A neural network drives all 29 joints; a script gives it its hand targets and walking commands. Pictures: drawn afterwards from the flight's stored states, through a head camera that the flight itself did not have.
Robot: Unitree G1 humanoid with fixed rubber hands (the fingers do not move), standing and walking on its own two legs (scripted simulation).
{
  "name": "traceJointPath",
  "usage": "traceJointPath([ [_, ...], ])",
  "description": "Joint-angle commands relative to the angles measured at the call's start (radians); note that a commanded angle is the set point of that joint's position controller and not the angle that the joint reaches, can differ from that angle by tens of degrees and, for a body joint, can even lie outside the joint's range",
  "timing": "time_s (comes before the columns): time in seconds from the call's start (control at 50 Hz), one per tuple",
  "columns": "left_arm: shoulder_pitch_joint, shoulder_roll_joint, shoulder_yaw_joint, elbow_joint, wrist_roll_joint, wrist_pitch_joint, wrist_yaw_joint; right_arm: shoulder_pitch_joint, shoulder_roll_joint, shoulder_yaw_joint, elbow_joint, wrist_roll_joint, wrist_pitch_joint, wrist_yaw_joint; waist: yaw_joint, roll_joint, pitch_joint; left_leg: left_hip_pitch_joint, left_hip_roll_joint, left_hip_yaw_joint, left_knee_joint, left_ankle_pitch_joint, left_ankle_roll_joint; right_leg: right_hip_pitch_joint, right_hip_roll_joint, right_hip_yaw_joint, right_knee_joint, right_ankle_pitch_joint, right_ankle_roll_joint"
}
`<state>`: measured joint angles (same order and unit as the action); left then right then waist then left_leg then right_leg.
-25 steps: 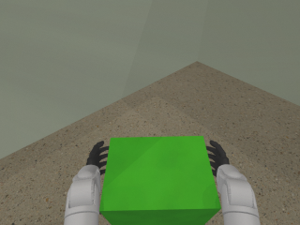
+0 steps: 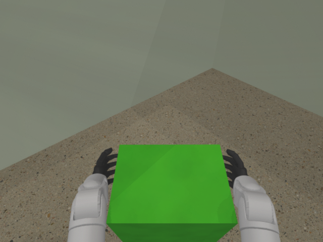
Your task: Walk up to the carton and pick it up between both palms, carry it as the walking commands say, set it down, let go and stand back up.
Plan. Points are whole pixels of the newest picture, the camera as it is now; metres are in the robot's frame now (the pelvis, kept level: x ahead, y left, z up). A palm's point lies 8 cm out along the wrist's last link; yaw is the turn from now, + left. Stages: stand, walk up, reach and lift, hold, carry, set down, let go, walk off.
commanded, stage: carry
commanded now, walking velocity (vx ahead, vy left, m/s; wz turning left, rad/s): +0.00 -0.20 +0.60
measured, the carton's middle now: (169, 198) +0.27 +0.00 -0.03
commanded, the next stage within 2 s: none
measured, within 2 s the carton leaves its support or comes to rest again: neither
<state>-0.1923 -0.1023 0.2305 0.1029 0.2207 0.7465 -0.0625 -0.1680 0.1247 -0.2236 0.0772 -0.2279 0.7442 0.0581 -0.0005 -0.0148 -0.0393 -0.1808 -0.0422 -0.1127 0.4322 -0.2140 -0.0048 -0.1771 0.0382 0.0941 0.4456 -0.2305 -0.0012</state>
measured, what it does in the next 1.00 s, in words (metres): steps to the right, turning left: left foot, then right foot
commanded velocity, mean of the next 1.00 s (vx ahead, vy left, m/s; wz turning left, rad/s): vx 0.00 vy -0.20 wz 0.60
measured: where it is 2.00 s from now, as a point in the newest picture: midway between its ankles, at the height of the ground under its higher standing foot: outside the picture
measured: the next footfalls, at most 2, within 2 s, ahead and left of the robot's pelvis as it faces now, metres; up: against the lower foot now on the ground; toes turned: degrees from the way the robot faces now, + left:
left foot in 0.42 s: +0.03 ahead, +0.05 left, +0.00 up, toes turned +22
right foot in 0.80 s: +0.11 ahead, -0.26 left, +0.00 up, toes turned +20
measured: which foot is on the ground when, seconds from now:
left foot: down 0.00-0.18, up 0.20-0.40, down 0.42-0.80, up 0.82-1.00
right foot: down 0.00-0.44, up 0.46-0.78, down 0.80-1.00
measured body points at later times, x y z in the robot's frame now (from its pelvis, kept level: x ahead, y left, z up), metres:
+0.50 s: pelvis +0.00 -0.06 -0.02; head +0.00 -0.05 +0.43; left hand +0.21 +0.18 +0.04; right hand +0.31 -0.14 +0.05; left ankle -0.01 +0.03 -0.74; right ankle +0.00 -0.15 -0.71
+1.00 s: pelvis +0.03 -0.19 -0.01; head +0.05 -0.19 +0.44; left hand +0.17 +0.09 +0.06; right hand +0.35 -0.20 +0.06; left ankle -0.03 -0.11 -0.67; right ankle +0.08 -0.28 -0.74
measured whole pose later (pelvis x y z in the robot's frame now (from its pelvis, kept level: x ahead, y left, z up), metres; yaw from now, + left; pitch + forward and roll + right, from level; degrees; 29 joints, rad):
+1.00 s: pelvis +0.03 -0.19 -0.01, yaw +32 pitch +4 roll +0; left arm -0.05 -0.13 0.15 -0.43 0.09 1.14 0.04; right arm -0.09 0.08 -0.16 -0.43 -0.07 1.19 -0.01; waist -0.03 0.03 -0.06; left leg -0.58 0.04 0.11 1.09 -0.50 -0.01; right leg -0.33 -0.09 -0.21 0.58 -0.31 -0.02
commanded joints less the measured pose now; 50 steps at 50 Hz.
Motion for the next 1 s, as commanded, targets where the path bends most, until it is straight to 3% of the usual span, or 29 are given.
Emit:
traceJointPath([
  [0.0, -0.528, -0.814, -0.662, -0.066, -0.269, -0.006, -0.185, -0.506, 0.786, 0.648, -0.06, 0.265, 0.002, 0.187, -0.014, 0.112, -0.233, -0.079, 0.27, -0.216, -0.039, 0.024, 0.095, -0.099, -0.087, -0.048, 0.15, 0.008, 0.0],
  [0.06, -0.504, -0.818, -0.707, -0.122, -0.329, 0.052, -0.175, -0.502, 0.774, 0.697, -0.142, 0.312, 0.063, 0.168, -0.003, 0.202, -0.256, -0.122, 0.326, -0.32, -0.001, 0.252, 0.141, -0.16, -0.052, -0.083, 0.204, -0.157, 0.006],
  [0.1, -0.475, -0.829, -0.752, -0.201, -0.379, 0.104, -0.161, -0.501, 0.765, 0.75, -0.248, 0.367, 0.118, 0.153, 0.004, 0.193, -0.29, -0.159, 0.295, -0.267, 0.063, 0.369, 0.11, -0.09, -0.044, -0.096, 0.125, -0.126, -0.004],
  [0.12, -0.467, -0.829, -0.776, -0.252, -0.403, 0.135, -0.153, -0.498, 0.76, 0.771, -0.3, 0.393, 0.152, 0.145, 0.007, 0.163, -0.303, -0.219, 0.261, -0.212, 0.106, 0.347, 0.074, -0.021, -0.062, -0.091, 0.085, -0.073, -0.014],
  [0.14, -0.447, -0.821, -0.787, -0.29, -0.416, 0.166, -0.144, -0.485, 0.756, 0.781, -0.336, 0.41, 0.187, 0.139, 0.011, 0.087, -0.309, -0.316, 0.211, -0.139, 0.179, 0.234, 0.032, 0.057, -0.13, -0.035, 0.036, -0.004, -0.039],
  [0.16, -0.417, -0.796, -0.785, -0.316, -0.417, 0.194, -0.135, -0.481, 0.752, 0.793, -0.38, 0.431, 0.221, 0.137, 0.018, -0.116, -0.327, -0.434, 0.104, 0.007, 0.371, -0.01, -0.018, 0.142, -0.304, 0.137, -0.028, 0.256, -0.104],
  [0.18, -0.378, -0.787, -0.782, -0.34, -0.415, 0.223, -0.127, -0.487, 0.74, 0.793, -0.403, 0.447, 0.254, 0.137, 0.022, -0.193, -0.319, -0.487, 0.051, 0.153, 0.538, -0.376, -0.022, 0.124, -0.421, 0.183, -0.056, 0.463, -0.178],
  [0.22, -0.402, -0.788, -0.817, -0.46, -0.441, 0.276, -0.112, -0.495, 0.765, 0.829, -0.452, 0.498, 0.299, 0.142, 0.014, -0.071, -0.302, -0.466, 0.096, 0.184, 0.676, -0.401, -0.005, 0.096, -0.375, 0.049, -0.012, 0.565, -0.208],
  [0.24, -0.412, -0.782, -0.835, -0.508, -0.452, 0.3, -0.102, -0.511, 0.763, 0.844, -0.489, 0.523, 0.319, 0.145, 0.009, -0.06, -0.284, -0.453, 0.108, 0.19, 0.655, -0.347, 0.0, 0.079, -0.343, -0.013, 0.004, 0.533, -0.201],
  [0.28, -0.354, -0.782, -0.837, -0.561, -0.454, 0.354, -0.09, -0.467, 0.757, 0.846, -0.532, 0.541, 0.372, 0.149, 0.008, -0.101, -0.283, -0.411, 0.091, 0.227, 0.561, -0.296, 0.007, 0.069, -0.301, -0.104, 0.049, 0.506, -0.195],
  [0.36, -0.315, -0.762, -0.839, -0.594, -0.462, 0.424, -0.095, -0.388, 0.722, 0.824, -0.552, 0.517, 0.438, 0.145, 0.0, -0.132, -0.304, -0.253, 0.05, 0.297, 0.263, -0.19, 0.038, 0.047, -0.288, -0.184, 0.118, 0.476, -0.184],
  [0.38, -0.304, -0.76, -0.843, -0.589, -0.465, 0.436, -0.098, -0.37, 0.715, 0.814, -0.554, 0.507, 0.448, 0.145, -0.011, -0.102, -0.311, -0.163, 0.066, 0.284, 0.099, -0.063, 0.04, 0.003, -0.274, -0.214, 0.169, 0.399, -0.148],
  [0.4, -0.306, -0.758, -0.853, -0.587, -0.473, 0.444, -0.101, -0.362, 0.709, 0.802, -0.556, 0.499, 0.454, 0.145, -0.022, -0.026, -0.329, 0.014, 0.16, 0.165, 0.009, 0.034, 0.043, -0.151, -0.255, -0.233, 0.255, 0.248, -0.092],
  [0.42, -0.3, -0.762, -0.858, -0.578, -0.484, 0.452, -0.106, -0.329, 0.691, 0.775, -0.546, 0.487, 0.456, 0.145, -0.021, 0.191, -0.313, 0.183, 0.429, -0.208, -0.057, 0.322, 0.114, -0.428, -0.174, -0.266, 0.395, -0.122, -0.01],
  [0.44, -0.364, -0.758, -0.877, -0.609, -0.514, 0.455, -0.114, -0.328, 0.686, 0.765, -0.522, 0.48, 0.454, 0.141, -0.024, 0.333, -0.313, 0.203, 0.589, -0.449, -0.059, 0.541, 0.254, -0.552, -0.1, -0.21, 0.56, -0.381, 0.037],
  [0.46, -0.366, -0.778, -0.872, -0.583, -0.517, 0.454, -0.118, -0.344, 0.699, 0.765, -0.533, 0.48, 0.459, 0.141, -0.024, 0.195, -0.307, 0.169, 0.537, -0.394, -0.043, 0.502, 0.276, -0.543, -0.127, -0.107, 0.684, -0.354, 0.041],
  [0.5, -0.403, -0.816, -0.889, -0.59, -0.551, 0.446, -0.128, -0.379, 0.722, 0.781, -0.577, 0.471, 0.454, 0.135, -0.024, 0.074, -0.276, 0.079, 0.45, -0.249, -0.06, 0.243, 0.222, -0.554, -0.152, -0.071, 0.734, -0.249, 0.05],
  [0.54, -0.405, -0.828, -0.893, -0.595, -0.561, 0.44, -0.126, -0.396, 0.737, 0.788, -0.597, 0.481, 0.446, 0.132, -0.018, 0.11, -0.271, 0.016, 0.353, -0.112, -0.045, 0.259, 0.167, -0.487, -0.129, -0.115, 0.637, -0.179, 0.062],
  [0.56, -0.394, -0.826, -0.893, -0.595, -0.556, 0.437, -0.121, -0.375, 0.732, 0.785, -0.588, 0.482, 0.447, 0.132, -0.018, 0.147, -0.28, 0.012, 0.336, -0.098, -0.034, 0.288, 0.161, -0.469, -0.108, -0.135, 0.601, -0.181, 0.065],
  [0.64, -0.325, -0.798, -0.88, -0.578, -0.521, 0.437, -0.097, -0.307, 0.693, 0.776, -0.566, 0.483, 0.455, 0.137, -0.028, 0.226, -0.296, 0.014, 0.334, -0.132, -0.022, 0.304, 0.157, -0.421, -0.061, -0.164, 0.463, -0.202, 0.061],
  [0.74, -0.297, -0.784, -0.858, -0.568, -0.509, 0.439, -0.094, -0.313, 0.692, 0.796, -0.584, 0.49, 0.463, 0.142, -0.024, 0.297, -0.283, -0.127, 0.283, -0.094, 0.03, 0.174, 0.092, -0.176, -0.018, -0.211, 0.113, -0.115, 0.05],
  [0.76, -0.284, -0.785, -0.856, -0.569, -0.509, 0.439, -0.095, -0.318, 0.693, 0.803, -0.59, 0.493, 0.464, 0.142, -0.015, 0.258, -0.286, -0.202, 0.247, -0.055, 0.092, 0.153, 0.061, -0.049, -0.026, -0.227, -0.034, -0.048, 0.039],
  [0.78, -0.265, -0.78, -0.85, -0.568, -0.507, 0.437, -0.098, -0.319, 0.696, 0.812, -0.597, 0.499, 0.464, 0.142, -0.009, 0.136, -0.309, -0.304, 0.188, 0.0, 0.207, 0.048, 0.028, 0.086, -0.116, -0.149, -0.124, -0.035, 0.024],
  [0.8, -0.24, -0.761, -0.836, -0.549, -0.505, 0.438, -0.103, -0.317, 0.69, 0.815, -0.583, 0.498, 0.466, 0.142, -0.006, -0.144, -0.291, -0.482, 0.087, 0.116, 0.429, -0.284, -0.021, 0.169, -0.377, 0.068, -0.173, 0.052, -0.03],
  [0.82, -0.256, -0.756, -0.821, -0.552, -0.477, 0.424, -0.108, -0.37, 0.719, 0.843, -0.591, 0.505, 0.467, 0.151, 0.009, -0.344, -0.278, -0.555, 0.051, 0.204, 0.653, -0.491, -0.029, 0.049, -0.526, 0.157, -0.16, 0.153, -0.172],
  [0.84, -0.303, -0.772, -0.818, -0.573, -0.481, 0.419, -0.11, -0.42, 0.747, 0.856, -0.571, 0.52, 0.458, 0.153, 0.017, -0.252, -0.226, -0.515, 0.092, 0.147, 0.794, -0.455, -0.013, -0.004, -0.444, 0.071, -0.142, 0.195, -0.19],
  [0.88, -0.311, -0.794, -0.826, -0.593, -0.48, 0.409, -0.109, -0.474, 0.769, 0.887, -0.605, 0.56, 0.445, 0.157, 0.003, -0.134, -0.196, -0.489, 0.107, 0.167, 0.851, -0.3, -0.01, -0.042, -0.345, -0.106, -0.099, 0.176, -0.153],
  [0.92, -0.286, -0.803, -0.831, -0.599, -0.485, 0.411, -0.107, -0.452, 0.759, 0.888, -0.615, 0.565, 0.443, 0.152, 0.002, -0.149, -0.215, -0.475, 0.095, 0.217, 0.743, -0.251, -0.013, 0.021, -0.308, -0.18, -0.025, 0.286, -0.146],
  [0.98, -0.244, -0.77, -0.826, -0.585, -0.487, 0.419, -0.112, -0.362, 0.727, 0.857, -0.579, 0.53, 0.448, 0.139, 0.009, -0.174, -0.262, -0.401, 0.072, 0.254, 0.55, -0.307, 0.012, 0.086, -0.344, -0.173, 0.039, 0.46, -0.189],
])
